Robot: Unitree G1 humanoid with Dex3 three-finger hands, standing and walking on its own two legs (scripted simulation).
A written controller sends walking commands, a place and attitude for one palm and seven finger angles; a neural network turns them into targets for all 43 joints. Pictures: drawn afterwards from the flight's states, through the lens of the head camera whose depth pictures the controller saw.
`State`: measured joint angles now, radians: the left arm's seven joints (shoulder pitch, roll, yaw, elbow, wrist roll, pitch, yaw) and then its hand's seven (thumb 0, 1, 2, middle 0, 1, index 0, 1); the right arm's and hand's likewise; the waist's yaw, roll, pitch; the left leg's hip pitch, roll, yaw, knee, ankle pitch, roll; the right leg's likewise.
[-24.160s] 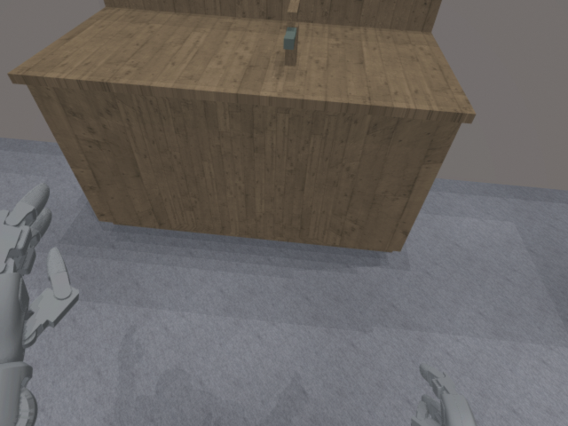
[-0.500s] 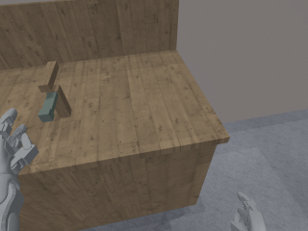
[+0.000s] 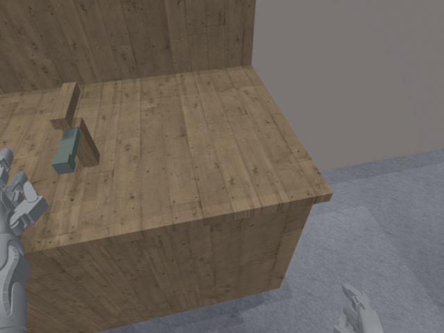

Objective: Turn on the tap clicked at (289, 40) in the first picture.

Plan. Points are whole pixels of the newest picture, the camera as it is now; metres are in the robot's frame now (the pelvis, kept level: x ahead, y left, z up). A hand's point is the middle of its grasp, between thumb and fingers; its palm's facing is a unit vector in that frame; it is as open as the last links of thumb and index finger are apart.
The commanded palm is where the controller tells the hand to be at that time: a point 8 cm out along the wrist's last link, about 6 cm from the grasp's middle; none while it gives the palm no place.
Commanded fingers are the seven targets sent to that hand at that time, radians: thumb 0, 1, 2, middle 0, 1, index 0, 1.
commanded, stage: reach beside the lever's end, fingers flat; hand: left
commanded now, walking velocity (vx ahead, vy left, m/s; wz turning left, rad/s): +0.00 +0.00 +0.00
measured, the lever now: (64, 163) +0.36 +0.35 +0.12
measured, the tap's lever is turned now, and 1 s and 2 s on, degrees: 0 0 7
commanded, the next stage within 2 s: push the lever round in 0.84 s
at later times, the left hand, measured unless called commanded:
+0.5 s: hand (38, 186) +0.30 +0.37 +0.11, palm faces +0.57 -0.82 -0.12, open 7.8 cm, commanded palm +0.26 +0.40 +0.11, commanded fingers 0.00 0.90 0.90 -0.15 -0.15 -0.15 -0.15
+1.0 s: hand (41, 187) +0.31 +0.37 +0.11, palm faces +0.56 -0.82 -0.11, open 7.8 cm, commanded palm +0.26 +0.40 +0.11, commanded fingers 0.00 0.90 0.90 -0.15 -0.15 -0.15 -0.15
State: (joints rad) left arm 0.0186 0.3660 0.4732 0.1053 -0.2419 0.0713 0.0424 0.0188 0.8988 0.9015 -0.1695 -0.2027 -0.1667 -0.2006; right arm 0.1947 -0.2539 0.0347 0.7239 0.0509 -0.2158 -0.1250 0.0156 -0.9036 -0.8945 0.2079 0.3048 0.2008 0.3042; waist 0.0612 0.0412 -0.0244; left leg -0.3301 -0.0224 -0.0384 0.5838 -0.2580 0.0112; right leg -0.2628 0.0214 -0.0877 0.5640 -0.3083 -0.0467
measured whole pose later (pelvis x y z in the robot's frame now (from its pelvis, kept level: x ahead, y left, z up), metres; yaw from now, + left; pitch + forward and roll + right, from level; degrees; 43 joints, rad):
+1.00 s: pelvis +0.01 +0.01 -0.01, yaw -1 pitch +5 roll -1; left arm -0.11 0.44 0.57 0.39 -0.22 -0.06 -0.04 0.02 0.90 0.90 -0.15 -0.15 -0.15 -0.15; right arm 0.25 -0.26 0.02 0.70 0.04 -0.17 -0.10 0.01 -0.90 -0.89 0.21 0.30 0.20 0.30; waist 0.02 0.03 -0.06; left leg -0.44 -0.02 -0.03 0.66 -0.30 0.03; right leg -0.36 0.03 -0.08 0.61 -0.33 -0.03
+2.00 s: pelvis +0.01 +0.00 -0.01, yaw +0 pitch +4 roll -1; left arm -0.17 0.34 0.47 0.35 -0.18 -0.04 0.15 0.02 0.94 0.92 -0.15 -0.15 -0.15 -0.15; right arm 0.23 -0.26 0.02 0.71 0.04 -0.13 -0.10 0.01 -0.90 -0.89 0.21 0.30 0.20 0.30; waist 0.02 0.04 -0.05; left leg -0.43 -0.01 -0.04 0.66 -0.30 0.00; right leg -0.36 0.04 -0.09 0.62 -0.34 -0.05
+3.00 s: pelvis +0.00 +0.00 -0.01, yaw +0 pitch +3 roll -1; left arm -0.33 0.14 0.30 0.34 -0.03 0.05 0.60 0.01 0.95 0.94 -0.15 -0.15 -0.15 -0.15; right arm 0.16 -0.23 0.01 0.74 0.00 -0.03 -0.07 0.01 -0.90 -0.89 0.21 0.30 0.20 0.30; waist 0.02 0.04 -0.06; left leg -0.43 -0.02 -0.05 0.65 -0.28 0.01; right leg -0.35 0.03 -0.10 0.62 -0.33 -0.05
